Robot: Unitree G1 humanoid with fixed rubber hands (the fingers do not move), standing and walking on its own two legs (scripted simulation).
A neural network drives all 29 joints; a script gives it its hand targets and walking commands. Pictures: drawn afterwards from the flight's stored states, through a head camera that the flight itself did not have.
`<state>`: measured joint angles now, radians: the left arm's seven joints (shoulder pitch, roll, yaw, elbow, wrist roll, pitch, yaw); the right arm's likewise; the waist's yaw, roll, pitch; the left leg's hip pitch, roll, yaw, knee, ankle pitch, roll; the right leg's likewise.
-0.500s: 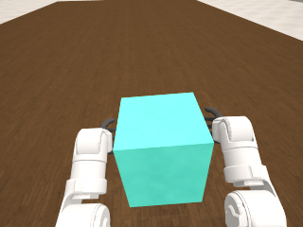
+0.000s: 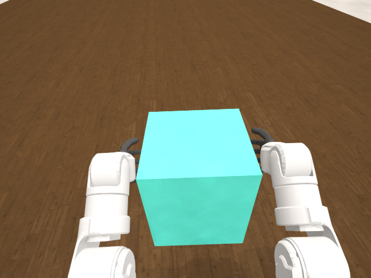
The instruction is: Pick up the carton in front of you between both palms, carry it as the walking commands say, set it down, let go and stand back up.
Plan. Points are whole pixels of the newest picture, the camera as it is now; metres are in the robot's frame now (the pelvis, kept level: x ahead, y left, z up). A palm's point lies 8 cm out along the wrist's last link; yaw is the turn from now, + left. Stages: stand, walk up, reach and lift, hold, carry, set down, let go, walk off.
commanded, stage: carry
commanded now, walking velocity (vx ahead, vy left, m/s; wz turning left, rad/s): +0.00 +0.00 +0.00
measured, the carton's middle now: (196, 178) +0.36 +0.00 +0.05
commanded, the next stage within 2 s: none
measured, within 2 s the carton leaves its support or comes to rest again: neither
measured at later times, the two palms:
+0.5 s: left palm (140, 160) +0.35 +0.12 +0.12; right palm (279, 147) +0.36 -0.18 +0.14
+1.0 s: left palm (138, 161) +0.36 +0.12 +0.12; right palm (277, 148) +0.36 -0.18 +0.13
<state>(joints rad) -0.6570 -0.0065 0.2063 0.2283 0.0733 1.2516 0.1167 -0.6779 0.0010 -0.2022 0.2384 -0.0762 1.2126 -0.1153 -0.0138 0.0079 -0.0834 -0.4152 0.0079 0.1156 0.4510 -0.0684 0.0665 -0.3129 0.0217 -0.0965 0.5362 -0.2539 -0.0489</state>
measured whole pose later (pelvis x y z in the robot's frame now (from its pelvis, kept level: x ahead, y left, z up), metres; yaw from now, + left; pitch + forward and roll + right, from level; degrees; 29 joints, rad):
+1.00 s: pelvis +0.01 -0.03 +0.00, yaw +0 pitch +0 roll +0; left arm -0.66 0.01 0.20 0.20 0.06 1.26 0.12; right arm -0.70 0.00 -0.20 0.24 -0.07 1.22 -0.12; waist 0.00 -0.01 -0.05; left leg -0.40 0.04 0.10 0.51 -0.12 0.02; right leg -0.28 0.05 -0.11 0.57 -0.30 -0.09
